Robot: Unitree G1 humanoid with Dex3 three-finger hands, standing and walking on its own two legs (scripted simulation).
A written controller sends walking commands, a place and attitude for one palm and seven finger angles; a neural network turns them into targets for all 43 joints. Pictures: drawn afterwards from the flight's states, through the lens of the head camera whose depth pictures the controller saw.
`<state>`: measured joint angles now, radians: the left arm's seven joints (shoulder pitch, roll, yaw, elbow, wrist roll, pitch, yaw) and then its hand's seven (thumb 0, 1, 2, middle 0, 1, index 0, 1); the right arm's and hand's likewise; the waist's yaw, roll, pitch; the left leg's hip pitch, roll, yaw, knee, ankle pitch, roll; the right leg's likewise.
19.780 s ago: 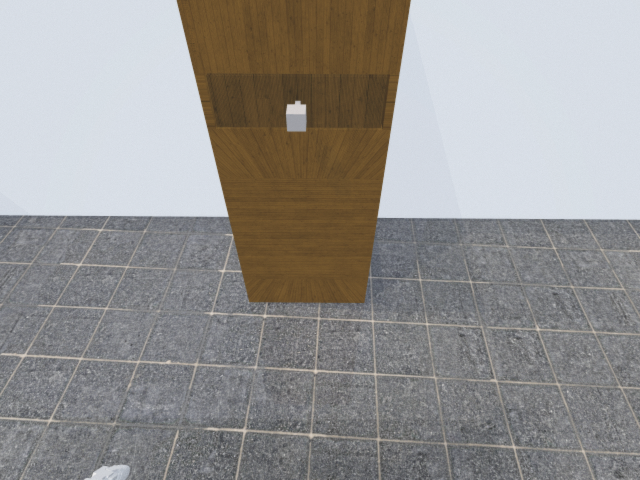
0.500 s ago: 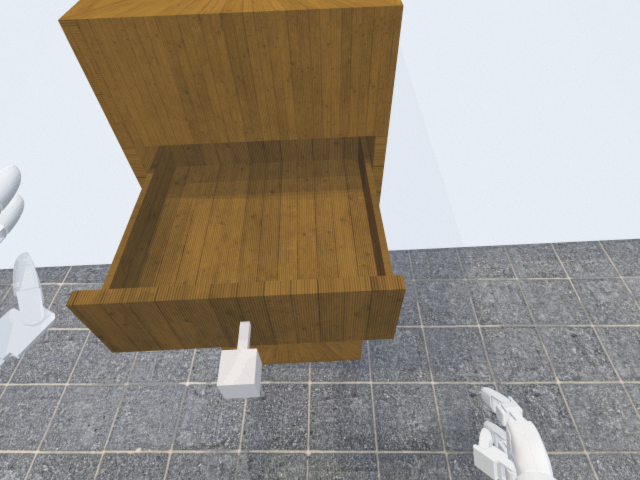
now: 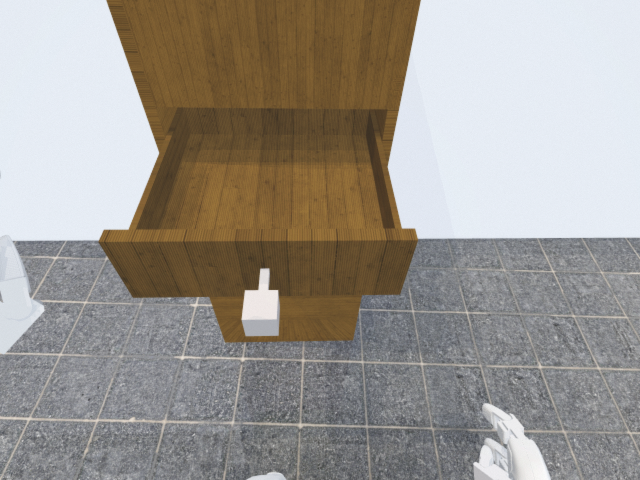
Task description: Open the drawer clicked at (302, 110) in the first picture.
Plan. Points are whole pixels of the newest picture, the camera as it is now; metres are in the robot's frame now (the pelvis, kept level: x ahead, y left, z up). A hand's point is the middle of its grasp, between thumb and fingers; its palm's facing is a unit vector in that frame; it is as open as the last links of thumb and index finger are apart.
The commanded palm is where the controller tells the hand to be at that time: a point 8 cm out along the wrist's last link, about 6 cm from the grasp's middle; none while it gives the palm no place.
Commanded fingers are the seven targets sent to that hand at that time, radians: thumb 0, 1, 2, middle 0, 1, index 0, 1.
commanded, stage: step back with the hand held close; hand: left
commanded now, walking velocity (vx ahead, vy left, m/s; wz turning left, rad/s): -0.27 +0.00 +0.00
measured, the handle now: (263, 298) +0.32 +0.10 +0.05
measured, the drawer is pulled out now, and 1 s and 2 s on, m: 0.30 0.30 0.30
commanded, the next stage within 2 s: stop stepping back and stand still in 0.48 s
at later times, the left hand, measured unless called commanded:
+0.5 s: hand out of the picture +0.11 +0.20 +0.24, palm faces +0.31 -0.82 -0.48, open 7.4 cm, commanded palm +0.05 +0.27 +0.24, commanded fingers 0.00 0.90 0.90 -0.20 -0.30 -0.20 -0.30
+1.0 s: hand out of the picture -0.02 +0.23 +0.25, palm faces +0.47 -0.79 -0.40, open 7.4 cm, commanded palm -0.07 +0.27 +0.24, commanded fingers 0.00 0.90 0.90 -0.20 -0.30 -0.20 -0.30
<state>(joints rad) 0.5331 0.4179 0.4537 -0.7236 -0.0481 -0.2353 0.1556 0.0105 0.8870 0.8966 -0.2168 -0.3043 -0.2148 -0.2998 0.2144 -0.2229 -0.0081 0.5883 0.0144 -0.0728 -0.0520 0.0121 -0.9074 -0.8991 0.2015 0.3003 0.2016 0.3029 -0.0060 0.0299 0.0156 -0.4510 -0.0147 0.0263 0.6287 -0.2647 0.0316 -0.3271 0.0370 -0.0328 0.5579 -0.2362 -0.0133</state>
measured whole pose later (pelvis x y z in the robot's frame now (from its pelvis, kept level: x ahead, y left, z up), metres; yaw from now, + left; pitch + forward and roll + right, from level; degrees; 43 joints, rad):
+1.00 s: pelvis -0.22 +0.00 +0.02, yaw -4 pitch +0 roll +2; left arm 0.49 0.40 0.48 -0.60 -0.03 -0.22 0.16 0.01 0.89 0.90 -0.22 -0.30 -0.22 -0.30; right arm 0.30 -0.22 -0.01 0.67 0.00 -0.07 -0.06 0.01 -0.91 -0.90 0.20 0.30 0.20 0.30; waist 0.00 -0.03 -0.07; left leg -0.34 0.01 0.06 0.69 -0.39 0.03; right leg -0.28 -0.04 -0.08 0.49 -0.25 -0.04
